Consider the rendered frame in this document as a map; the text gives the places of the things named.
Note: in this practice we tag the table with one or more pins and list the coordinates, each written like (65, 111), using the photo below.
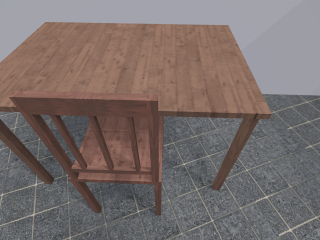
(196, 70)

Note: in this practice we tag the chair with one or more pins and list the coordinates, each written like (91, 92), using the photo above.
(123, 142)

